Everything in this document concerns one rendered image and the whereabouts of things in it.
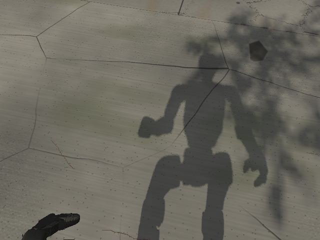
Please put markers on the robot left hand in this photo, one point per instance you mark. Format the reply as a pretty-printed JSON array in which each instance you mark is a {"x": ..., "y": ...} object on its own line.
[{"x": 50, "y": 224}]

